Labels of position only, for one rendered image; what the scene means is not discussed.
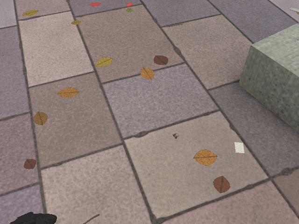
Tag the robot left hand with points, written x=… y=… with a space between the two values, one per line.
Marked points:
x=31 y=218

